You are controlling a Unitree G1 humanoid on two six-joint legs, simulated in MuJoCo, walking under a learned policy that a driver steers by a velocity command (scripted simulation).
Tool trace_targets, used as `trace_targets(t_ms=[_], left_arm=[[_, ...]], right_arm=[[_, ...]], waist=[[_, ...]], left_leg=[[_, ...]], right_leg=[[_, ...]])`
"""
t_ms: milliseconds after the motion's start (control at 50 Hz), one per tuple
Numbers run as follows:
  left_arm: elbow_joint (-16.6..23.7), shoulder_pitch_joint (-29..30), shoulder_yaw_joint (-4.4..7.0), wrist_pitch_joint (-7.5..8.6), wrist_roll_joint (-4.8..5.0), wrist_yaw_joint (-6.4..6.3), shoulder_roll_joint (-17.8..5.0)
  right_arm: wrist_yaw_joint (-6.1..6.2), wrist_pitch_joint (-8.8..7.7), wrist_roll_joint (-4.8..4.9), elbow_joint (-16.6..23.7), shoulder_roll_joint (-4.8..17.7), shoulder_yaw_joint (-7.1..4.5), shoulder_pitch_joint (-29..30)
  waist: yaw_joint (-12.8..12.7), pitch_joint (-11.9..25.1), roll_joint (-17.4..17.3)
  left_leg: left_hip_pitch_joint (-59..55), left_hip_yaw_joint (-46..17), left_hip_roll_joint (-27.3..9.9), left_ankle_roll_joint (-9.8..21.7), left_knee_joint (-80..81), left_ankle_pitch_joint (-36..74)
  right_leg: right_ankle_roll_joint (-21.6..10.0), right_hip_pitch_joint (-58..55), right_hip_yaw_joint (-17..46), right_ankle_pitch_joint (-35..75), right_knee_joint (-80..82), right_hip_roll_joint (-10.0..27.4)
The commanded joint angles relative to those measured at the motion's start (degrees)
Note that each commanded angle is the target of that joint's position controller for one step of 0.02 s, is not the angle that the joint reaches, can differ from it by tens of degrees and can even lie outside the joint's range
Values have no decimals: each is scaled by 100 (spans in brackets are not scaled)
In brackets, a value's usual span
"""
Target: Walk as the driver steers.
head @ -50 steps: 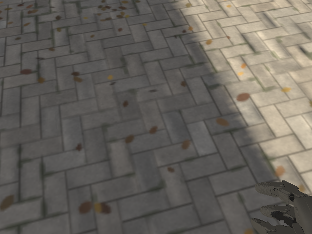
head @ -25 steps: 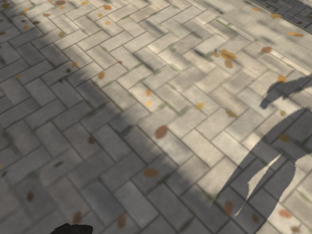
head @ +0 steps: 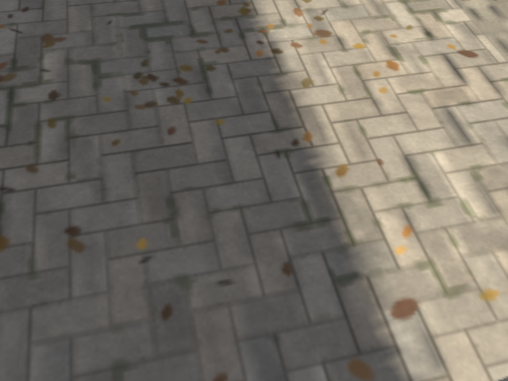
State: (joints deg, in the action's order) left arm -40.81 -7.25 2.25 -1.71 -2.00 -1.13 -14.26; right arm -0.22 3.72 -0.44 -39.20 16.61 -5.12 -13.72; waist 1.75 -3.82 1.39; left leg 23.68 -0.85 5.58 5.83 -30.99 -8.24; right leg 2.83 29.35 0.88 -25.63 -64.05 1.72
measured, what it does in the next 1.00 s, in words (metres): steps on the spot, turning left: right foot, then left foot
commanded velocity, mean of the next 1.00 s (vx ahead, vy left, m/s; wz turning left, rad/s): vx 0.01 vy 0.00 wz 0.36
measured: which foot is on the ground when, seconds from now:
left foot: down 0.00-0.32, up 0.34-0.68, down 0.70-1.00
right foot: up 0.00-0.30, down 0.32-0.74, up 0.76-1.00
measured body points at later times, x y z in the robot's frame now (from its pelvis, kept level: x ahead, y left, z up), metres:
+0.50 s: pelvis +0.03 -0.05 +0.02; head +0.07 -0.06 +0.46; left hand +0.04 +0.26 -0.07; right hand +0.28 -0.26 -0.10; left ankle -0.04 +0.06 -0.65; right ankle +0.09 -0.14 -0.73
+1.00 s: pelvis +0.01 -0.05 +0.01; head +0.04 -0.04 +0.46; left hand -0.01 +0.24 -0.11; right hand +0.24 -0.25 -0.10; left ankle -0.05 +0.04 -0.73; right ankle +0.03 -0.15 -0.69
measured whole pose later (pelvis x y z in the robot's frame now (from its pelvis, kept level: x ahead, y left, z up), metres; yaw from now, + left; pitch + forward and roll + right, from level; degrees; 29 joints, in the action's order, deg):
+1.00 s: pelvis +0.01 -0.05 +0.01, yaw +17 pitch -1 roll +1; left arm -44.4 -15.6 4.1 -4.5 -0.1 2.0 -16.6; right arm 2.3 2.3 -1.7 -42.6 14.7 -1.4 -6.9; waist -1.9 -4.6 0.3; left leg 8.7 6.4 -1.0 1.2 -27.1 -17.6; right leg 0.6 21.2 -2.8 -27.1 -50.0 0.2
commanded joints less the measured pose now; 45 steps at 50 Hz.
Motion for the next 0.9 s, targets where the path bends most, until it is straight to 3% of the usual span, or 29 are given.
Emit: trace_targets(t_ms=[20, 120, 180, 240, 280, 300, 320, 340, 360, 380, 400, 440, 500, 540, 620, 660, 680, 700, 720, 740, 760, 800, 820, 840, 860, 900], left_arm=[[297, -265, 123, -31, 17, -16, -451], [421, 5, 111, -28, 57, -49, -511], [445, 64, 118, 30, 97, -57, -581], [415, -72, 127, 98, 162, -77, -658], [329, -419, 149, 137, 191, -138, -715], [268, -690, 178, 169, 174, -200, -787], [295, -736, 275, 186, 128, -273, -1199], [491, -335, 366, 165, 28, -255, -1735], [554, -5, 307, 137, -55, -201, -1430], [587, 125, 199, 133, -18, -167, -1024], [595, 272, 147, 135, 25, -113, -833], [616, 221, 139, 148, 52, -86, -811], [413, -446, 199, 182, 73, -63, -930], [312, -659, 235, 187, 75, -50, -1014], [180, -661, 277, 108, 46, 47, -1113], [68, -653, 269, 48, 116, 70, -1099], [4, -747, 255, 53, 140, 71, -1040], [-12, -1002, 146, 92, 141, 111, -675], [85, -1112, -28, 146, 190, 164, -163], [-38, -833, 24, 76, 185, 123, -452], [-13, -625, 92, 48, 205, 139, -657], [4, -498, 219, 40, 205, 189, -947], [-3, -609, 252, 24, 185, 212, -970], [-51, -723, 268, -9, 179, 214, -885], [-63, -761, 287, -58, 176, 215, -821], [-41, -762, 290, -153, 175, 226, -679]], right_arm=[[-7, -67, 0, 424, 847, -246, -3], [-38, -11, -56, 472, 1024, -332, -82], [-76, -3, -86, 489, 1080, -359, -31], [-118, -2, -94, 514, 1096, -371, 142], [-140, -13, -53, 544, 1055, -359, 365], [-131, -34, 5, 562, 990, -332, 489], [-96, -68, 58, 549, 704, -249, 252], [-46, -92, 110, 630, 555, -230, 199], [-28, -134, -188, 496, 1083, -332, 215], [-73, -141, -190, 418, 1045, -331, 126], [-122, -107, -175, 307, 927, -283, -85], [-208, -26, -105, 182, 784, -201, -290], [-182, 19, -33, 276, 668, -88, 195], [-152, 39, -9, 284, 553, -11, 354], [-77, 45, 76, 197, 446, 118, 410], [-10, -16, 47, 12, 343, 176, 126], [32, -82, -18, -54, 385, 199, 75], [68, -165, -125, -60, 535, 226, 110], [105, -220, -133, 24, 792, 252, 482], [119, -261, -101, -22, 548, 290, 656], [129, -284, -106, -23, 565, 288, 815], [234, -250, -78, -142, 947, 145, 549], [266, -228, -36, -182, 964, 123, 386], [271, -204, -35, -165, 848, 143, 291], [275, -182, -58, -150, 732, 163, 208], [292, -159, -115, -117, 604, 181, 390]], waist=[[-124, 907, -407], [85, 819, -696], [122, 791, -773], [60, 779, -926], [-133, 750, -1023], [-327, 712, -954], [-243, 848, -242], [-158, 797, 1161], [-81, 527, 536], [67, 562, 358], [181, 549, 277], [130, 587, 606], [-246, 583, 668], [-362, 660, 802], [-404, 705, 1208], [-178, 681, 1065], [-142, 687, 839], [-299, 910, 190], [-538, 778, -987], [-330, 641, -971], [-364, 422, -928], [-158, 254, -1278], [-92, 285, -1419], [-28, 311, -1349], [10, 309, -1077], [-122, 204, -778]], left_leg=[[-1091, -2090, -1257, 652, 1274, 605], [-1166, -2795, -1137, 596, 1442, -849], [-1104, -3146, -1043, 508, 1436, -1073], [-894, -3413, -907, 361, 1406, -935], [-443, -3504, -720, 100, 1412, -1033], [-50, -3391, -466, -175, 1331, -1483], [338, -2795, -19, -512, 612, -2317], [997, -1116, 924, -743, -1211, -2359], [967, -912, 445, -814, -2361, -2053], [608, -909, 316, -794, -2895, -1811], [490, -880, 309, -771, -3311, -1565], [626, -661, 326, -810, -3736, -1484], [861, -555, 213, -913, -3077, -1695], [635, -519, 145, -916, -2374, -1895], [-552, 2, 10, -758, -690, -2042], [-1276, 169, -18, -622, 804, -983], [-1832, -42, -180, -529, 1583, -106], [-2736, -949, -1007, -354, 1866, 170], [-2518, -1866, -2098, 38, 1640, 1638], [-1586, -1332, -2083, 277, 1284, 1652], [-1630, -1044, -1768, 166, 1193, 1472], [-1924, -808, -1638, 99, 1076, 1669], [-2056, -820, -1831, 248, 992, 2266], [-2149, -880, -2093, 490, 934, 2865], [-2146, -889, -2328, 726, 947, 3206], [-1993, -588, -2335, 759, 1033, 2832]], right_leg=[[17, 287, 249, 299, 392, -87], [-12, 285, 455, 428, 1324, -313], [-117, -4, 538, 444, 1813, -476], [-266, -623, 548, 405, 2474, -669], [-393, -1482, 510, 522, 3370, -770], [-455, -2132, 526, 859, 4218, -640], [-666, -2649, 1324, 355, 4971, 331], [-1297, -2495, 3114, -320, 5566, 1833], [-1605, -1768, 2961, 494, 5392, 1915], [-1596, -1489, 2400, 1457, 5067, 1640], [-1459, -1450, 1770, 2141, 4849, 1255], [-1366, -1773, 1137, 3086, 4605, 893], [-1444, -2547, 1033, 3941, 4357, 958], [-1454, -2792, 1010, 4060, 4237, 1013], [-1425, -2470, 858, 4095, 4125, 963], [-1251, -2253, 725, 4339, 3806, 865], [-989, -1913, 667, 4004, 3671, 807], [-639, -1198, 604, 2912, 3514, 621], [-356, -779, 182, 985, 3719, 61], [-329, -1670, 119, 337, 3676, 129], [-351, -1534, 123, 789, 3659, -53], [-375, -949, -16, 1033, 3051, -299], [-383, -683, -74, 491, 2521, -347], [-378, -414, -133, -299, 1752, -370], [-332, -204, -128, -664, 1033, -309], [-245, -60, -100, -598, 618, -119]])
